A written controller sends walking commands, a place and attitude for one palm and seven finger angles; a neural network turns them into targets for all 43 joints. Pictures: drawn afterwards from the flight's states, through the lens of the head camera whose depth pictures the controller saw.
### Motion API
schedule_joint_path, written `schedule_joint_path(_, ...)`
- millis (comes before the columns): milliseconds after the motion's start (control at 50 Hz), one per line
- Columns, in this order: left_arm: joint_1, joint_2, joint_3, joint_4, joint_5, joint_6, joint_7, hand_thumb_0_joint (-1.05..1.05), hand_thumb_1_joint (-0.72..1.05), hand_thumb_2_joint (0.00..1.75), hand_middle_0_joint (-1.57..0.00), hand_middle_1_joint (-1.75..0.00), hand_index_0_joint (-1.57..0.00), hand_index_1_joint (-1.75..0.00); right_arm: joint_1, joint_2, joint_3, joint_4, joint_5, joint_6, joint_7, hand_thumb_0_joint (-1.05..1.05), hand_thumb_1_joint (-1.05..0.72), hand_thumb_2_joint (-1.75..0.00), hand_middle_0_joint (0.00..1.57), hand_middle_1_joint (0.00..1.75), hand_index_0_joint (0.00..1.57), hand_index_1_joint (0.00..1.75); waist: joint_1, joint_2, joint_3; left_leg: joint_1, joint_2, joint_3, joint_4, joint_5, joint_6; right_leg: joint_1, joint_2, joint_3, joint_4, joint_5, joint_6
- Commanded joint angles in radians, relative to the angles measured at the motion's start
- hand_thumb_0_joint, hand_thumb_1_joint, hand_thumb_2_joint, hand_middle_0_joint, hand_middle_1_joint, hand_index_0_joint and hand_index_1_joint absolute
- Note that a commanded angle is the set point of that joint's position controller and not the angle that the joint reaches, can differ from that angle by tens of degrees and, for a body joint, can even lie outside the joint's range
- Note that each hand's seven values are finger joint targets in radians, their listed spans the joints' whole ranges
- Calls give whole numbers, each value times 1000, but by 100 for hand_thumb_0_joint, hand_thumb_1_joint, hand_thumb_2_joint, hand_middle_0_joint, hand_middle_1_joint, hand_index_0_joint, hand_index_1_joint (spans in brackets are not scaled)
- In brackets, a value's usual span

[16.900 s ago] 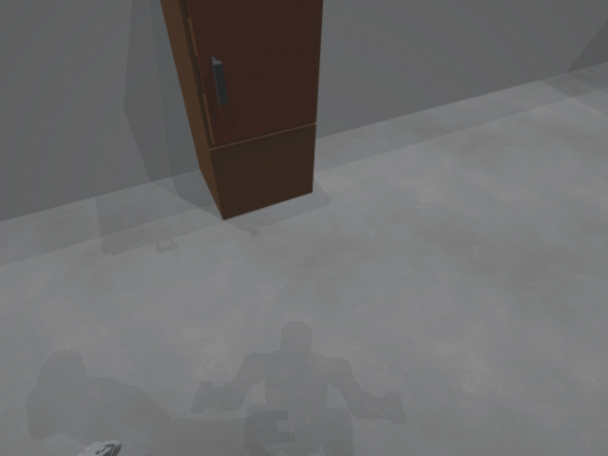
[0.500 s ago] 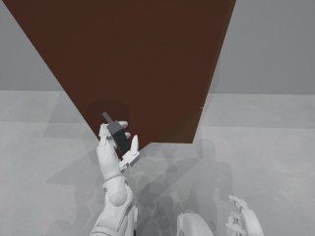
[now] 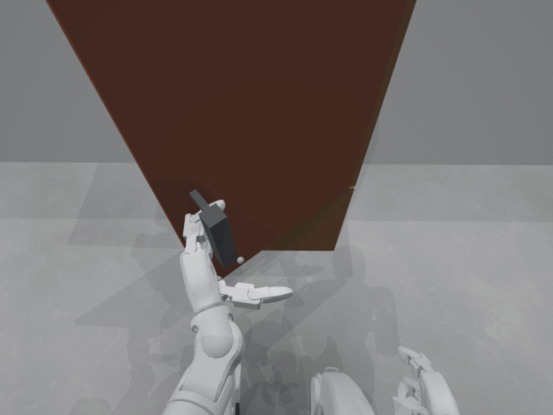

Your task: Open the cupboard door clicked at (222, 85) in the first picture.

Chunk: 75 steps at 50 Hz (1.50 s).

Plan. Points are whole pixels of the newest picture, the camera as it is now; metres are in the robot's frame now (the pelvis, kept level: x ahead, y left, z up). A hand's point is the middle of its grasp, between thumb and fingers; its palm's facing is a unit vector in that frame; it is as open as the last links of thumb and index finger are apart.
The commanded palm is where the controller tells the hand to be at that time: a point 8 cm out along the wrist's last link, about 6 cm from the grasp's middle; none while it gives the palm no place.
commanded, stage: open thumb and fingers to let go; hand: left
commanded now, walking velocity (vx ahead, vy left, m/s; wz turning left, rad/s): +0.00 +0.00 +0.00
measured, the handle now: (212, 229) +0.37 +0.11 +0.03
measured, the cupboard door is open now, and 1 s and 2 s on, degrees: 39 42 42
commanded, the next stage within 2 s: slide the hand sideways off the handle in 0.10 s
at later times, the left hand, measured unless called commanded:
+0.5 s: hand (230, 281) +0.30 +0.07 +0.02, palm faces -0.10 -0.99 +0.04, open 16.0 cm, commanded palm +0.27 +0.12 +0.02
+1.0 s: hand (210, 313) +0.26 +0.10 +0.02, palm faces -0.04 -1.00 -0.01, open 16.2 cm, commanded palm +0.23 +0.16 +0.02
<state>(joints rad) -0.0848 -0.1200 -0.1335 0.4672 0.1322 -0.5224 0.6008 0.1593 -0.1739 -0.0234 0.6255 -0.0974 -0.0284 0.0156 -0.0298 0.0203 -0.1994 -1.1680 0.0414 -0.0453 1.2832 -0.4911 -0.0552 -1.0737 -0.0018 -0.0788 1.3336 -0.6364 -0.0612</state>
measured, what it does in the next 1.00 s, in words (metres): stands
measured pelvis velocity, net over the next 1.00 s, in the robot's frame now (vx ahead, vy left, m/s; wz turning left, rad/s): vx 0.00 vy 0.02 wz -0.01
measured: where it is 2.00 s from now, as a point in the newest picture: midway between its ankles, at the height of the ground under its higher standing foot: outside the picture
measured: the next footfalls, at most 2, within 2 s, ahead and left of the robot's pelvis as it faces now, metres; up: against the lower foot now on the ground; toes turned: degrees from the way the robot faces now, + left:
none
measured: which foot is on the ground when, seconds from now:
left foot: down 0.00-1.00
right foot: down 0.00-1.00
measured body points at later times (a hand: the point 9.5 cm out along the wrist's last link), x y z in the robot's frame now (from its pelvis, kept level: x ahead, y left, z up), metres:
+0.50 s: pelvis -0.01 +0.04 +0.00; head +0.09 +0.04 +0.44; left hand +0.30 +0.13 +0.02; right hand +0.15 -0.20 -0.11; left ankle +0.06 +0.15 -0.61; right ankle +0.00 -0.08 -0.61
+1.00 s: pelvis +0.00 +0.02 -0.01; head +0.10 +0.02 +0.43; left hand +0.25 +0.15 +0.02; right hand +0.20 -0.19 -0.11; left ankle +0.06 +0.15 -0.61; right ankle +0.00 -0.08 -0.61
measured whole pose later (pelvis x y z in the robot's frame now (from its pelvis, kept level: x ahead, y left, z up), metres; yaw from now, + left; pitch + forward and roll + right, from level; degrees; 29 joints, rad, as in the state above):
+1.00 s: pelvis +0.00 +0.02 -0.01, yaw -1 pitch +21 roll -1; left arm 0.25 0.06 -0.20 0.12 0.00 -0.53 0.11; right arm 0.15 -0.19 0.00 0.45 -0.03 0.05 0.03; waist 0.00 0.02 -0.19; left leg -1.20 0.03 -0.03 1.36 -0.53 -0.02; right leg -1.09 -0.01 -0.06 1.38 -0.66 -0.03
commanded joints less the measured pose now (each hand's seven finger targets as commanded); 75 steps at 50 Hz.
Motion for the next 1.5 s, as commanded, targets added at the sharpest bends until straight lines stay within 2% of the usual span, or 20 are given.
schedule_joint_path(0, -199, -42, -3, -188, 19, -36, 31, 0, -50, 30, -18, -45, -18, -45, -21, -93, -25, -136, -2, -38, -5, 0, -90, -90, 20, 30, 20, 30, -10, -82, -319, 264, -53, 35, -105, 149, 65, 154, 2, 55, -261, 309, 41)
schedule_joint_path(60, -248, -43, 8, -183, 19, -27, 47, 0, -50, 30, -15, -30, -15, -30, -25, -91, -22, -131, -5, -38, -6, 0, -90, -90, 20, 30, 20, 30, -16, -85, -312, 260, -53, 31, -105, 126, 65, 139, 5, 49, -262, 264, 41)
schedule_joint_path(180, -274, -71, -10, -182, 18, -10, 55, 0, -50, 30, -15, -30, -15, -30, -36, -95, -20, -134, -4, -37, -5, 0, -90, -90, 20, 30, 20, 30, -18, -68, -307, 279, -49, 17, -120, 115, 61, 106, 14, 22, -247, 232, 33)
schedule_joint_path(200, -239, 50, -230, -183, 151, -49, -150, 0, -50, 30, -15, -30, -15, -30, 22, -143, -26, -122, 1, -15, 3, 0, -90, -90, 20, 30, 20, 30, -115, -98, -276, 282, -45, 23, -78, 109, 76, 61, -3, 48, -239, 271, 38)
schedule_joint_path(220, -315, 102, -167, -250, 106, -97, -251, 0, -50, 30, -15, -30, -15, -30, 27, -132, -35, -143, 11, -4, 4, 0, -90, -90, 20, 30, 20, 30, -86, -78, -313, 269, -50, 21, -62, 121, 84, 86, -9, 61, -229, 307, 30)
schedule_joint_path(260, -290, 120, -190, -284, 46, -130, -420, 0, -50, 30, -15, -30, -15, -30, 11, -141, -34, -176, 34, 7, 0, 0, -90, -90, 20, 30, 20, 30, -73, -26, -351, 302, -52, 19, -63, 107, 85, 76, -5, 67, -220, 289, 23)
schedule_joint_path(280, -304, 89, -193, -329, -21, -128, -472, 0, -50, 30, -15, -30, -15, -30, 21, -145, -35, -196, 47, 8, 1, 0, -90, -90, 20, 30, 20, 30, -64, 19, -382, 355, -52, 9, -77, 114, 83, 62, -1, 57, -217, 270, 17)
schedule_joint_path(320, -224, 44, -167, -313, -144, -91, -517, 0, -50, 30, -15, -30, -15, -30, 3, -146, -28, -218, 73, 8, -1, 0, -90, -90, 20, 30, 20, 30, -45, 12, -340, 378, -48, -1, -109, 88, 74, 45, 10, 36, -232, 223, 17)
schedule_joint_path(380, -98, 7, -145, -337, -210, -32, -494, 0, -50, 30, -15, -30, -15, -30, 2, -151, -27, -253, 85, 15, 7, 0, -90, -90, 20, 30, 20, 30, -12, -5, -330, 394, -42, -23, -145, 122, 65, 51, 17, 6, -211, 232, 14)
schedule_joint_path(460, -36, 35, -136, -373, -139, -27, -417, 0, -50, 30, -15, -30, -15, -30, 11, -148, -34, -269, 74, 31, 23, 0, -90, -90, 20, 30, 20, 30, -17, -69, -308, 352, -40, -20, -128, 132, 68, 40, 14, 5, -194, 236, 22)
schedule_joint_path(500, -2, 83, -108, -400, -98, -42, -388, 0, -50, 30, -15, -30, -15, -30, 6, -149, -33, -276, 66, 38, 28, 0, -90, -90, 20, 30, 20, 30, 6, -35, -327, 351, -42, -20, -124, 149, 61, 34, 14, 9, -169, 238, 15)
schedule_joint_path(620, 68, 114, -89, -436, -59, -56, -357, 0, -50, 30, -15, -30, -15, -30, -10, -139, -27, -296, 60, 56, 33, 0, -90, -90, 20, 30, 20, 30, 17, -30, -304, 321, -46, -5, -123, 115, 60, 46, 16, 18, -172, 216, 14)
schedule_joint_path(700, 120, 119, -95, -506, -80, -58, -384, 0, -50, 30, -15, -30, -15, -30, -17, -137, -24, -309, 65, 59, 27, 0, -90, -90, 20, 30, 20, 30, 23, -3, -319, 338, -47, -2, -123, 129, 59, 59, 16, 22, -173, 230, 14)
schedule_joint_path(840, 213, 141, -80, -547, -120, -64, -442, 0, -50, 30, -15, -30, -15, -30, -15, -132, -23, -309, 71, 44, 8, 0, -90, -90, 20, 30, 20, 30, 7, -59, -291, 302, -49, 1, -99, 130, 69, 78, 19, 29, -185, 253, 23)
schedule_joint_path(960, 276, 201, -24, -562, -145, -75, -499, 0, -50, 30, -15, -30, -15, -30, -16, -128, -22, -315, 72, 33, -6, 0, -90, -90, 20, 30, 20, 30, 11, -64, -263, 244, -55, 16, -67, 119, 74, 97, 18, 49, -187, 264, 28)
schedule_joint_path(1100, 396, 243, 38, -625, -203, -71, -563, 0, -50, 30, -15, -30, -15, -30, -19, -127, -27, -326, 79, 16, -19, 0, -90, -90, 20, 30, 20, 30, 31, -38, -300, 232, -56, 26, -41, 172, 77, 141, 18, 70, -175, 342, 31)
schedule_joint_path(1180, 470, 303, 119, -649, -232, -67, -592, 0, -50, 30, -15, -30, -15, -30, -17, -123, -33, -320, 82, 9, -30, 0, -90, -90, 20, 30, 20, 30, 37, -59, -295, 186, -55, 30, -19, 175, 76, 186, 12, 97, -185, 383, 41)
schedule_joint_path(1320, 512, 340, 179, -657, -296, -105, -692, 0, -50, 30, -15, -30, -15, -30, -26, -123, -42, -294, 91, -18, -55, 0, -90, -90, 20, 30, 20, 30, 16, -78, -259, 110, -49, 27, 27, 131, 73, 174, -5, 144, -196, 368, 61)
schedule_joint_path(1400, 484, 309, 128, -696, -327, -112, -744, 0, -50, 30, -15, -30, -15, -30, -27, -136, -41, -295, 93, -43, -62, 0, -90, -90, 20, 30, 20, 30, 0, -42, -257, 125, -49, 19, 39, 119, 81, 110, 3, 125, -180, 303, 53)
schedule_joint_path(1480, 484, 319, 121, -742, -321, -90, -740, 0, -50, 30, -15, -30, -15, -30, -24, -146, -46, -309, 92, -55, -63, 0, -90, -90, 20, 30, 20, 30, 18, -13, -292, 155, -47, 11, 26, 122, 86, 73, 17, 92, -154, 235, 35)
